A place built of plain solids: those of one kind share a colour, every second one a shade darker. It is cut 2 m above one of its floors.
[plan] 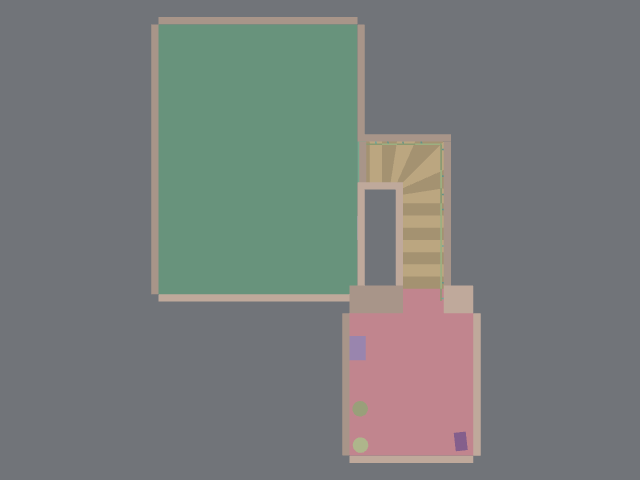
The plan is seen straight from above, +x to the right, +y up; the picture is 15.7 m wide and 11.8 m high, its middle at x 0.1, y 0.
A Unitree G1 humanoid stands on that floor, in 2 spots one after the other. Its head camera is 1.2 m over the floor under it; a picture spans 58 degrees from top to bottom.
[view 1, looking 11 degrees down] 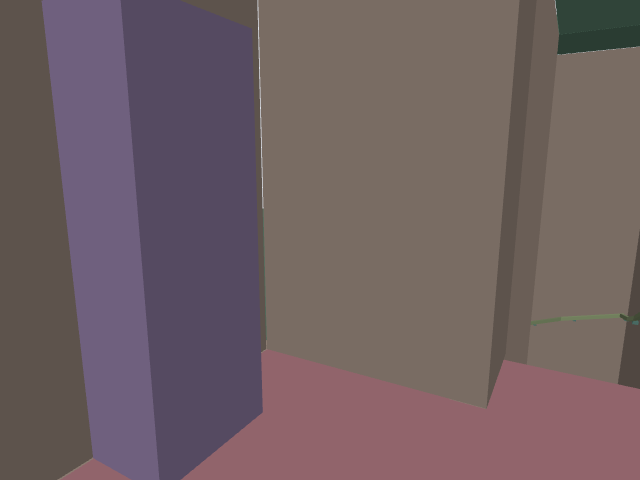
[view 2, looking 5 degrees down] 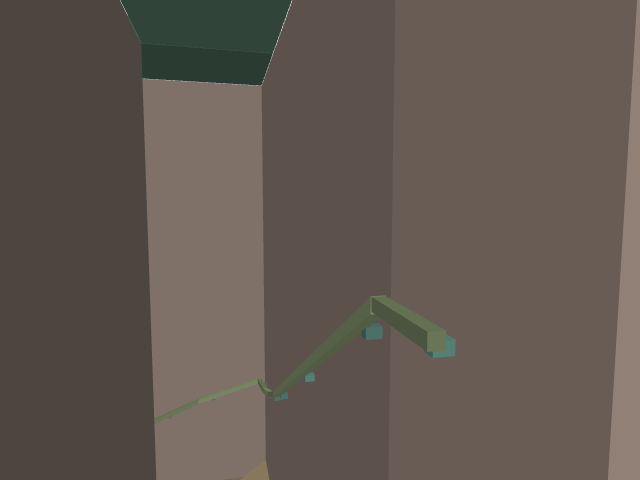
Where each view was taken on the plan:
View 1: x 2.39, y -3.84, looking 120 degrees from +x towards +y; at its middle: wall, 2.40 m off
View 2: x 2.70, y -2.20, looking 77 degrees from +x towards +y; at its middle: wall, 1.99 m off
